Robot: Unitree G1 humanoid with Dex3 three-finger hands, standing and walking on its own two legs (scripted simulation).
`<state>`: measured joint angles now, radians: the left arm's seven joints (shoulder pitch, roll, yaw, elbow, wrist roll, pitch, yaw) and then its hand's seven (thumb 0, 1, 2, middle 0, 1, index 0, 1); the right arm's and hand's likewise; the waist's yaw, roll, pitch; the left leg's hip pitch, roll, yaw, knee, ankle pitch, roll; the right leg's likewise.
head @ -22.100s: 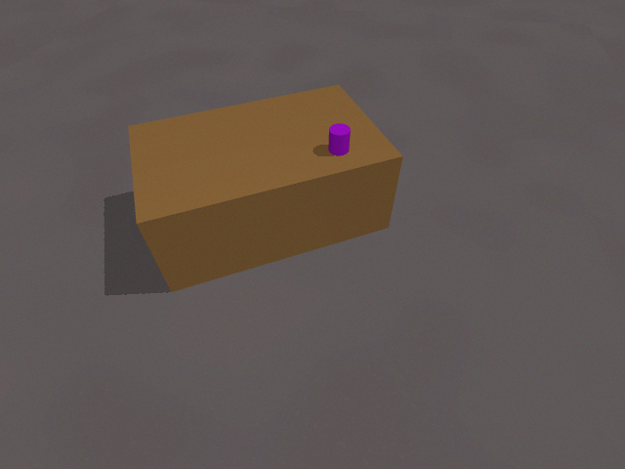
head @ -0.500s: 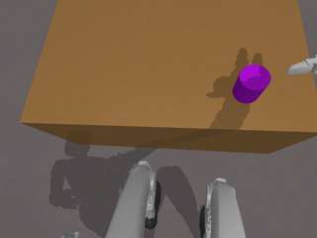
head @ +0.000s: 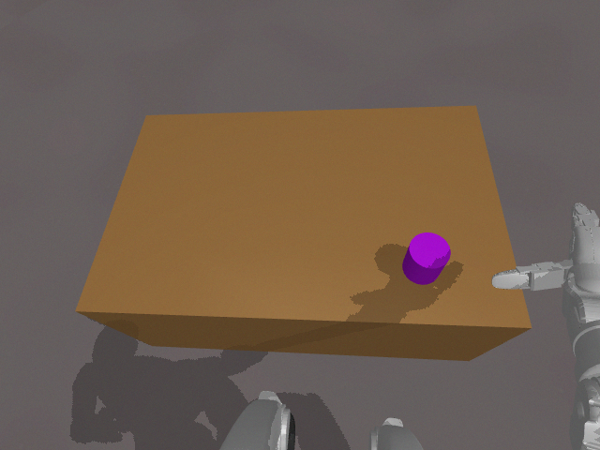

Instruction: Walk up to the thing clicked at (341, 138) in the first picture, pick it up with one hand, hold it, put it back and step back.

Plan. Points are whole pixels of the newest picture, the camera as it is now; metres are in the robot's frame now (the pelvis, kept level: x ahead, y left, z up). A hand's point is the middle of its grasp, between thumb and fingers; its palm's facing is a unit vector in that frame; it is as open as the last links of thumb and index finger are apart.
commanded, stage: home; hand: right
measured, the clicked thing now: (425, 259) +0.49 -0.17 -0.26
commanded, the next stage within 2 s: none
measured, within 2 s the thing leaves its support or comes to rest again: neither
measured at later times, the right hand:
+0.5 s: hand (493, 412) +0.21 -0.18 -0.04, palm faces +0.16 +0.96 -0.24, open 17.2 cm
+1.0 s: hand out of the picture +0.16 -0.18 -0.05, palm faces +0.07 +0.95 -0.31, open 17.5 cm
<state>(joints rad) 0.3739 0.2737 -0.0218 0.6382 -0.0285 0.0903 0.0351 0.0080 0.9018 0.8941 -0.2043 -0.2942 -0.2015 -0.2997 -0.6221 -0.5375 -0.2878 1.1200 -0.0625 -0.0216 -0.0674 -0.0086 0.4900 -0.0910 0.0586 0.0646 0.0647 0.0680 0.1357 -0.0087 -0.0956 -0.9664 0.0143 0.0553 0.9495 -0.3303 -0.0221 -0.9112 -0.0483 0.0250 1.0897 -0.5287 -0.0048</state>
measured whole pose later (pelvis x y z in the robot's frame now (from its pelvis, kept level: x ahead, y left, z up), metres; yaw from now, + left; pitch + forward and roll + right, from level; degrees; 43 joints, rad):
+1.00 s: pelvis +0.01 +0.02 +0.04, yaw -3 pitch +2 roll +1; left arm 0.24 0.23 -0.02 0.62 0.06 -0.05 0.09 0.01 0.90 0.90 -0.20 -0.30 -0.20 -0.30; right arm 0.32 -0.22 0.02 0.33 -0.04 0.11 -0.09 -0.01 0.55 -0.05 0.06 0.05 0.06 0.06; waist 0.00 -0.01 -0.03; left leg -0.49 0.04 0.06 0.77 -0.31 -0.01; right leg -0.41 -0.02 0.02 0.82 -0.45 0.01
